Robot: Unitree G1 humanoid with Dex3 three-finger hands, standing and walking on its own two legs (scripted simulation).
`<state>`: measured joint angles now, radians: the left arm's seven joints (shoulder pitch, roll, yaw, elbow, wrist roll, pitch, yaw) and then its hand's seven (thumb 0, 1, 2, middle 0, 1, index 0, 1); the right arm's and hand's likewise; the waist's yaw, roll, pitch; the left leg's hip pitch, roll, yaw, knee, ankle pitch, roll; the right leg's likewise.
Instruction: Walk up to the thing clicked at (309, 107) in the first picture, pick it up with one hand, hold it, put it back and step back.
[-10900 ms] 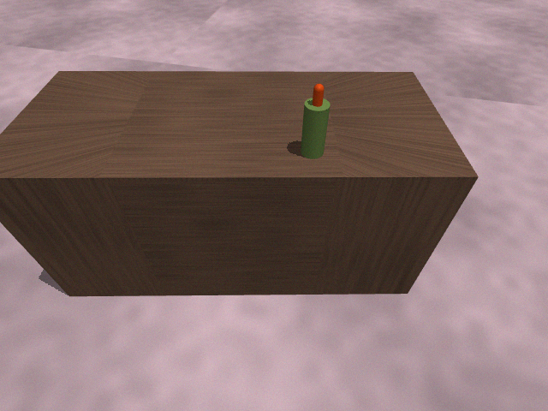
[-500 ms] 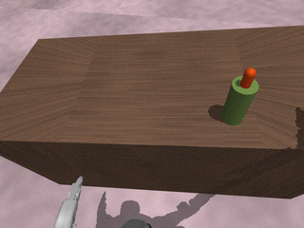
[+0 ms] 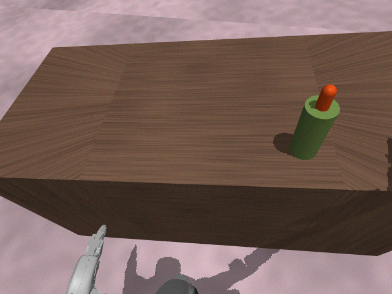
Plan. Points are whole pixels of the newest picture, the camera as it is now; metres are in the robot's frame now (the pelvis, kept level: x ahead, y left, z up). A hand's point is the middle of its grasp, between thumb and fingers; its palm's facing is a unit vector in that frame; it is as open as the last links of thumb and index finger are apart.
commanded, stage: go down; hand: right
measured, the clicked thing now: (314, 122) +0.50 -0.18 +0.03
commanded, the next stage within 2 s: approach in 0.30 s
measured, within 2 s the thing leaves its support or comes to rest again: neither
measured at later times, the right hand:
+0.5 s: hand out of the picture +0.42 -0.37 +0.13, palm faces +0.16 +0.99 +0.00, open 17.5 cm
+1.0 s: hand (337, 145) +0.48 -0.24 -0.02, palm faces +0.08 +1.00 +0.06, open 17.6 cm
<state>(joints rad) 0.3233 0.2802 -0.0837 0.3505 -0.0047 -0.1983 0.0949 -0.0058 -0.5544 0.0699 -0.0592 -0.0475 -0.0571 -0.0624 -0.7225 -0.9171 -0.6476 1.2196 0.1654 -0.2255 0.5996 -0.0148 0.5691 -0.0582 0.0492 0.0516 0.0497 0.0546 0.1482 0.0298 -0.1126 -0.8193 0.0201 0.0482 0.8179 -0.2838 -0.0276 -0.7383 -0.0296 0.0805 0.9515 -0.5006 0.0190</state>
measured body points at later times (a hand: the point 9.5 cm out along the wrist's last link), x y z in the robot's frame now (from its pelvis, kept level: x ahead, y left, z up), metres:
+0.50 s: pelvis +0.00 +0.00 +0.00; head +0.08 -0.04 +0.44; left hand +0.15 +0.25 -0.04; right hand +0.41 -0.42 +0.13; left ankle +0.06 +0.14 -0.69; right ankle -0.03 -0.13 -0.69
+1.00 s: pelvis -0.01 +0.00 -0.04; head +0.14 -0.05 +0.38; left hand +0.13 +0.28 -0.03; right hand +0.47 -0.29 -0.02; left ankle +0.06 +0.14 -0.69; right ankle -0.03 -0.13 -0.69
